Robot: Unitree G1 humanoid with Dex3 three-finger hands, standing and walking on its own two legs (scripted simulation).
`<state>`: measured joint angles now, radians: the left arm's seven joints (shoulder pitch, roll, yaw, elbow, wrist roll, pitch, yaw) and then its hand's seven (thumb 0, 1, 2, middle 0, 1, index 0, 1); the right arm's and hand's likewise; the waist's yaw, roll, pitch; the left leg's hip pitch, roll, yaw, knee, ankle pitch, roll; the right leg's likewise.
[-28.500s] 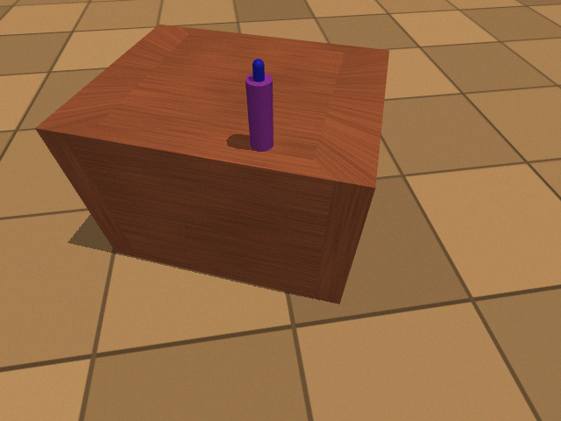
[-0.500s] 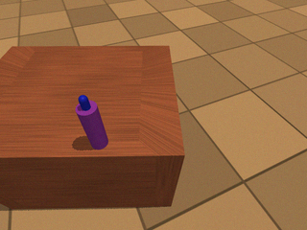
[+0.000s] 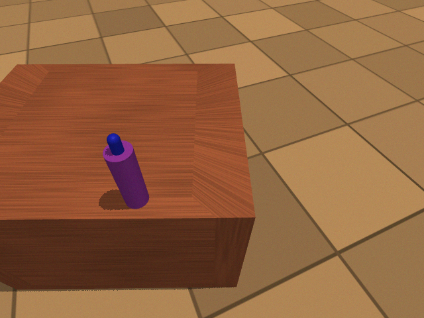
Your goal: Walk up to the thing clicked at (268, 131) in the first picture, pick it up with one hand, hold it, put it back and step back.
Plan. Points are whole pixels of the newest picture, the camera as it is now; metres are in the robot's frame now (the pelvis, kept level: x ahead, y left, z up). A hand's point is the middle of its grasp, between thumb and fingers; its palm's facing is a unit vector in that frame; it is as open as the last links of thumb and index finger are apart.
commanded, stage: stand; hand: left
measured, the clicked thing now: (126, 171) +0.44 +0.22 -0.01
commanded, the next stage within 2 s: step back in 0.22 s
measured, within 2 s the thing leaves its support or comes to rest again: neither
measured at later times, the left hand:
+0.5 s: hand out of the picture +0.06 +0.29 -0.18, palm faces +0.00 -0.93 -0.38, open 7.4 cm
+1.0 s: hand out of the picture -0.03 +0.27 -0.17, palm faces -0.06 -0.92 -0.39, open 7.4 cm
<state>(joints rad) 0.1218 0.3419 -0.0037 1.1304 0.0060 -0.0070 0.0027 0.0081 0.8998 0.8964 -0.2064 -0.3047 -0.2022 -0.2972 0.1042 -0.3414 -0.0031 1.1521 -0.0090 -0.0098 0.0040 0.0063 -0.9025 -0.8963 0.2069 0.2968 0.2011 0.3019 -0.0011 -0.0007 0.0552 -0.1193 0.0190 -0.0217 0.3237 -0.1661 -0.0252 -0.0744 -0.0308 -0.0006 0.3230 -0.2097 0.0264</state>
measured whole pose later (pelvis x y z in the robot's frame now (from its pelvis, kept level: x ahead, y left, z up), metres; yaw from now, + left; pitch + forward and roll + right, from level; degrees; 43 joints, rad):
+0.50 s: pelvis -0.04 +0.02 -0.02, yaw +1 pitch -2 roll +0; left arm 0.06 0.37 0.06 0.98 0.01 0.05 0.00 0.01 0.90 0.90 -0.21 -0.30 -0.20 -0.30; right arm 0.09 -0.41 -0.06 1.00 0.00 0.04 0.01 0.01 -0.90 -0.90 0.21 0.30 0.20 0.30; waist -0.01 0.01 0.18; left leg -0.34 -0.03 -0.03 0.74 -0.35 0.06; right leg -0.28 -0.06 0.00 0.63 -0.31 0.03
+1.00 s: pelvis -0.13 +0.01 -0.03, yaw -2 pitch -3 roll +0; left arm 0.15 0.34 0.06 0.90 0.03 0.04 -0.01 0.01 0.90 0.90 -0.21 -0.30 -0.20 -0.30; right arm 0.10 -0.39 -0.05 0.89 0.00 0.05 -0.01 0.01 -0.90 -0.90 0.21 0.30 0.20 0.30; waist -0.01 0.05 0.19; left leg -0.44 -0.03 -0.06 0.84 -0.43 0.01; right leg -0.25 0.03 0.04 0.66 -0.36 -0.02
